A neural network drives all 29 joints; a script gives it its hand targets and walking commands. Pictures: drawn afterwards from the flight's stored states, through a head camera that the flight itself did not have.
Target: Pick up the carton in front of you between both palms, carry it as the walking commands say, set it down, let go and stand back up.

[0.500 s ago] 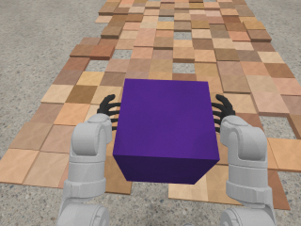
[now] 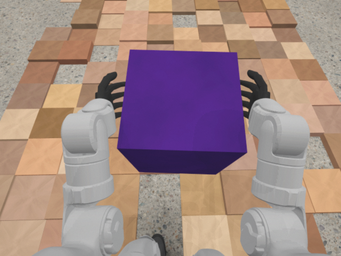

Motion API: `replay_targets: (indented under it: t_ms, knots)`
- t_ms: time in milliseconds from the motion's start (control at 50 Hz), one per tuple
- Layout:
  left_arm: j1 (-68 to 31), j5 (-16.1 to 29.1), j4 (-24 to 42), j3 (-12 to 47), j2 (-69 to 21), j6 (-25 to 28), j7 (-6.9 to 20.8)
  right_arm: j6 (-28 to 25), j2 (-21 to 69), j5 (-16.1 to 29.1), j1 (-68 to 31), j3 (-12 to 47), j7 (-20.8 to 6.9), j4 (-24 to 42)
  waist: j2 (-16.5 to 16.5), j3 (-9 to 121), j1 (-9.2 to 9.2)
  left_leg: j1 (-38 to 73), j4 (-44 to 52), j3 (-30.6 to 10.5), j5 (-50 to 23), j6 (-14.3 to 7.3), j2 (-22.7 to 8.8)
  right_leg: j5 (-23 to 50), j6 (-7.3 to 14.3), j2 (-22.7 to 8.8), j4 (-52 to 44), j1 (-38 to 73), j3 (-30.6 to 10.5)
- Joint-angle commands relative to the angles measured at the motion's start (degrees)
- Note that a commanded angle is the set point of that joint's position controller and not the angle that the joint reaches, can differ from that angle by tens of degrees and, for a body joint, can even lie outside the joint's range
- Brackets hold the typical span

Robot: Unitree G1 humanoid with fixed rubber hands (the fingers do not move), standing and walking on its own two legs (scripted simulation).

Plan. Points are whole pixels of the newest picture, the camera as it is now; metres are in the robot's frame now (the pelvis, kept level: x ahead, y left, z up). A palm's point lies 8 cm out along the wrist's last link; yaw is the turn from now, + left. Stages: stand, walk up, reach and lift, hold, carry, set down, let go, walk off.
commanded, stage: carry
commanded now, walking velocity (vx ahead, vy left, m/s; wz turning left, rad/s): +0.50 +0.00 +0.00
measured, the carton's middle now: (179, 122) +0.39 -0.01 +0.05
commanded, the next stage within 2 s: none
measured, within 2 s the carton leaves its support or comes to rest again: neither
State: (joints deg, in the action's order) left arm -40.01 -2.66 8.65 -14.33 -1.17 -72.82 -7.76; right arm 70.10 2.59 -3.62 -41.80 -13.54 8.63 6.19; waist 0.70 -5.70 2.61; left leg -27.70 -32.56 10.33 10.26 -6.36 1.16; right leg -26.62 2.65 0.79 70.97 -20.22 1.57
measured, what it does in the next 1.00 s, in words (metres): climbs: right foot, then left foot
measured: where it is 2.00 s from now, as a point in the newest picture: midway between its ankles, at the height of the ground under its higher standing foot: (169, 80)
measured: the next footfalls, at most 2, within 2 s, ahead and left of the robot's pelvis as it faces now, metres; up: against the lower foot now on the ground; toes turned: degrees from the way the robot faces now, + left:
right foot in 0.32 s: +0.39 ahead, -0.10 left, +0.02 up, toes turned -2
left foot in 0.70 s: +0.62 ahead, +0.10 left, +0.04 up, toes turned +5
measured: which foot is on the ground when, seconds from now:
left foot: down 0.00-0.36, up 0.38-0.68, down 0.70-1.00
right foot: up 0.00-0.30, down 0.32-0.72, up 0.74-1.00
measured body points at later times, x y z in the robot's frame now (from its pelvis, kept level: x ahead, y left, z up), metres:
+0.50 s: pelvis +0.33 -0.04 +0.03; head +0.40 -0.03 +0.47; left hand +0.70 +0.16 +0.15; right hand +0.75 -0.14 +0.16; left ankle +0.24 +0.07 -0.61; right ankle +0.35 -0.10 -0.70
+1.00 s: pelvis +0.64 +0.01 +0.05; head +0.72 +0.01 +0.50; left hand +1.06 +0.12 +0.20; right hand +1.03 -0.18 +0.20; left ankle +0.58 +0.10 -0.68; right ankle +0.73 -0.12 -0.63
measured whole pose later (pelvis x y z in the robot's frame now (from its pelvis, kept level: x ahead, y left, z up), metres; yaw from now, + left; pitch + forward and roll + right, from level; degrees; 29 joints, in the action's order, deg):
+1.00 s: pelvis +0.64 +0.01 +0.05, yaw +1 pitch +7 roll +0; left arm -48.3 -5.4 4.2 -17.3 -1.8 -77.0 -6.7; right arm 73.9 1.1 -1.7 -46.7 -16.4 9.0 3.4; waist -0.1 -2.2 6.7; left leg -15.4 -27.9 4.5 19.6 -2.2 -0.3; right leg -16.8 1.7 -1.6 52.4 -41.7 0.8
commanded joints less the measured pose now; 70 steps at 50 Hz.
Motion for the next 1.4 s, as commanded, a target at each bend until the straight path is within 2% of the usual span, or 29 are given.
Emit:
replay_targets:
  t_ms: [0, 120, 240, 280, 300, 320, 340, 360, 400, 440, 540, 620, 660, 680, 700, 720, 740, 780, 800, 900, 980, 1020, 1060, 1080, 1100, 1120, 1180, 1220, 1380]
  knots:
    - [-47.3, 22.43, 7.95, 39.53, -51.99, 0.42, 11.25, 2.29, 54.15, 28.85, -44.03, 41.22, -14.04, 9.09, -3.86, 38.24, 2.23, 47.54, 6.84, -27.38, -26.46, -7.84, -18.74, 2.36, 1.28, -2.22, 6.66, -24.71, -3.52]
    - [-41.99, 17.61, -0.08, 36.68, -50.72, -1.05, 9.89, 4.55, 54.63, 29.03, -43.39, 39.21, -15.26, 2.87, -5.61, 35.92, 1.89, 43.26, 7.81, -19.76, -29.88, -7.3, -16.72, 2.16, -0.16, -2.75, -7.86, -27.31, 1.41]
    - [-46.18, 18.47, -5.08, 37.07, -53.94, -1.31, 10.7, 4.82, 56.58, 27.81, -45.41, 36.41, -17.06, -4.4, -11.16, 30.53, 0.77, 34.71, 4.81, -6.2, -46.72, -1.55, -10.07, 21.24, 0.45, 2.36, -34.0, -11.38, 10.25]
    - [-45.98, 19.43, -6.97, 36.53, -55.01, -1.49, 11.23, 4.8, 56.33, 27.0, -44.33, 35.41, -16.92, -6.96, -10.51, 32.7, -2.05, 31.5, -4.26, -2.42, -49.67, 1.05, -9.14, 28.36, 1.24, 4.52, -44.19, 2.51, 12.34]
    - [-46.24, 20.01, -7.45, 36.06, -55.54, -1.58, 11.64, 4.73, 56.54, 26.52, -43.94, 35.25, -16.8, -7.98, -9.0, 34.86, -4.8, 26.09, -11.39, -1.37, -42.05, 2.41, -8.34, 30.34, 1.76, 3.07, -46.51, 13.95, 11.6]
    - [-45.81, 20.18, -8.31, 35.07, -55.76, -1.28, 12.0, 4.91, 56.7, 26.35, -45.26, 34.84, -16.81, -8.12, -2.88, 37.51, -7.31, 13.65, -20.74, -1.6, -26.57, 3.96, -4.26, 29.43, 4.58, -3.88, -45.28, 25.8, -2.33]
    - [-46.99, 20.12, -8.74, 34.8, -54.89, -0.74, 12.15, 5.12, 58.4, 26.3, -46.62, 34.34, -16.85, -7.93, 17.61, 43.03, -8.14, -3.81, -40.54, -4.97, 8.05, 6.36, 4.17, 42.07, 15.59, -18.32, -45.55, 39.67, -28.17]
    - [-47.04, 22.32, -8.66, 35.48, -57.59, -1.11, 12.52, 5.07, 57.6, 25.72, -48.15, 34.46, -16.48, -8.16, 15.15, 41.5, -7.22, -8.93, -48.21, -11.22, 19.32, 4.44, 2.62, 49.42, 15.75, -18.96, -44.76, 40.29, -27.56]
    - [-52.63, 25.64, -2.73, 37.37, -60.54, -0.97, 13.13, 4.6, 58.18, 24.42, -49.14, 33.27, -15.03, -4.37, 4.27, 37.9, -7.93, -16.61, -45.4, -13.07, 16.43, 3.21, -0.97, 40.89, 13.26, -17.21, -44.04, 37.51, -23.2]
    - [-57.68, 28.67, 2.03, 38.64, -62.5, -1.14, 13.29, 4.4, 57.45, 22.67, -48.42, 32.33, -13.34, -2.26, 2.69, 36.48, -7.33, -15.6, -36.39, -12.69, 12.89, 3.36, -2.32, 37.75, 10.43, -15.43, -45.52, 34.04, -19.31]
    - [-56.09, 30.31, 4.39, 38.86, -59.98, -1.86, 13.14, 4.52, 51.46, 17.5, -42.5, 31.14, -10.46, -0.45, 5.67, 36.7, -8.4, -15.19, -21.93, -8.81, 10.63, 4.21, -1.88, 43.99, 12.03, -15.35, -45.06, 33.32, -14.04]
    - [-52.84, 28.98, -0.44, 38.66, -58.29, -2.49, 14.02, 5.17, 49.0, 15.45, -40.69, 31.49, -10.44, -3.47, 6.19, 33.7, -9.13, -14.49, -9.2, -5.91, 0.64, 4.63, -0.95, 50.87, 10.32, -12.22, -42.43, 32.52, -8.29]
    - [-52.71, 28.46, -3.22, 38.19, -58.06, -2.66, 14.51, 5.59, 49.26, 15.88, -41.72, 31.72, -11.03, -5.46, 5.7, 31.84, -7.32, -0.72, 2.24, -0.37, -3.89, 4.41, 2.59, 51.27, 6.93, -9.68, -42.19, 23.46, -2.73]
    - [-52.94, 28.23, -4.97, 38.02, -58.3, -2.76, 14.64, 5.8, 50.2, 16.48, -41.39, 31.86, -11.42, -7.35, 6.9, 35.59, -3.02, 14.86, 2.54, -0.24, -6.33, 1.17, 1.74, 54.94, 3.9, -8.94, -35.21, 15.55, 0.88]
    - [-54.39, 28.14, -5.86, 37.47, -58.8, -2.93, 14.97, 5.27, 49.69, 16.42, -41.39, 31.13, -11.73, -8.85, 3.26, 39.15, 1.23, 29.14, 2.27, -10.5, -8.66, -3.36, -3.09, 50.03, 0.38, -5.0, -24.9, 4.26, 4.67]
    - [-54.4, 28.2, -7.11, 37.06, -60.28, -3.48, 15.34, 4.94, 49.78, 16.05, -40.46, 30.76, -11.81, -10.72, -15.69, 45.44, 3.35, 46.27, 1.94, -34.02, -26.74, -12.73, -17.86, 22.41, -2.59, 0.95, -4.68, -13.48, 3.3]
    - [-53.05, 27.18, -7.62, 37.28, -59.98, -3.5, 15.19, 4.92, 51.84, 17.26, -38.82, 30.76, -12.07, -10.81, -18.47, 45.36, 3.46, 51.59, 3.49, -40.05, -34.35, -14.6, -20.63, -3.23, -2.04, 4.06, 6.08, -22.83, -0.64]
    - [-53.56, 25.75, -6.13, 35.54, -60.83, -2.71, 14.41, 4.58, 56.12, 21.07, -44.65, 33.03, -12.75, -4.9, -6.24, 40.17, 3.41, 49.09, 2.56, -34.05, -30.24, -9.74, -18.77, -0.89, -0.04, -0.82, 4.75, -29.64, -4.81]
    - [-53.64, 24.7, -4.93, 34.53, -60.5, -2.53, 13.65, 4.49, 58.07, 23.63, -48.59, 34.36, -13.07, -1.3, -5.23, 38.01, 3.13, 46.75, 3.45, -32.07, -28.24, -7.54, -17.85, 0.85, 0.03, -2.09, 0.35, -29.84, -4.61]
    - [-47.72, 17.41, -2.28, 31.72, -54.57, -1.64, 9.2, 4.55, 59.3, 30.52, -53.72, 37.87, -14.29, 5.8, -7.71, 37.21, 2.55, 41.45, 6.9, -25.37, -25.27, -6.86, -16.18, 5.45, -1.2, -1.94, -12.94, -25.67, -1.02]
    - [-44.12, 13.3, -4.11, 31.02, -50.02, -1.71, 8.29, 4.79, 57.22, 31.09, -51.02, 38.24, -15.34, 1.75, -8.32, 33.56, 2.85, 39.33, 6.68, -19.52, -26.78, -4.98, -13.81, 15.68, -0.99, -2.7, -26.24, -24.29, 0.39]
    - [-44.13, 12.84, -5.72, 31.2, -49.07, -1.99, 8.78, 4.74, 57.22, 30.8, -49.96, 38.14, -15.79, -1.7, -7.58, 30.94, 2.49, 29.26, 8.2, -13.22, -25.82, -1.63, -11.38, 19.82, -0.96, 0.92, -38.93, -9.54, 5.7]
    - [-43.58, 13.61, -8.44, 31.38, -49.26, -2.4, 9.71, 5.01, 57.54, 30.3, -49.5, 37.78, -15.99, -4.78, -7.56, 35.6, -1.85, 20.8, -3.04, -6.68, -35.26, 2.27, -9.06, 24.38, 2.28, 3.18, -41.78, 11.91, 9.46]
    - [-42.31, 14.05, -10.1, 31.07, -49.4, -2.38, 10.23, 5.18, 57.32, 30.04, -49.97, 37.39, -16.09, -6.19, -5.09, 39.64, -5.5, 12.34, -13.21, -5.19, -25.15, 4.65, -6.64, 22.73, 4.67, -2.31, -41.27, 24.42, 1.4]
    - [-43.0, 13.41, -11.55, 29.98, -48.07, -1.92, 10.44, 5.5, 59.0, 29.75, -50.87, 36.62, -16.35, -7.86, 13.36, 47.7, -7.33, -3.22, -31.91, -5.82, -0.74, 7.28, -0.34, 31.3, 13.06, -18.41, -41.3, 39.81, -24.9]
    - [-41.96, 14.74, -12.87, 30.31, -50.15, -1.95, 10.81, 5.45, 58.94, 29.09, -50.79, 36.07, -16.41, -9.43, 16.7, 47.09, -7.07, -11.8, -42.35, -9.94, 20.15, 6.33, 3.34, 40.13, 15.94, -20.37, -43.54, 42.92, -32.81]
    - [-50.19, 21.04, -4.66, 33.64, -57.27, -1.64, 12.23, 4.83, 61.4, 27.26, -50.63, 34.0, -15.3, -6.9, 4.72, 38.69, -6.39, -18.48, -38.38, -13.27, 15.73, 4.46, -2.48, 46.21, 10.39, -17.18, -41.98, 35.98, -21.94]
    - [-54.08, 24.8, -0.38, 35.67, -60.51, -1.62, 12.86, 4.65, 61.02, 25.28, -49.53, 33.1, -13.57, -4.58, 5.72, 38.45, -5.94, -14.69, -31.04, -12.56, 13.01, 5.04, -3.15, 43.23, 8.42, -15.66, -44.29, 32.25, -18.54]
    - [-53.19, 28.73, 1.95, 38.98, -58.84, -2.25, 14.41, 4.53, 52.22, 16.95, -42.32, 32.38, -10.11, -2.26, 6.22, 35.21, -7.53, -19.7, -18.1, -10.31, 1.53, 4.76, -4.14, 40.79, 10.19, -14.45, -44.81, 33.46, -13.05]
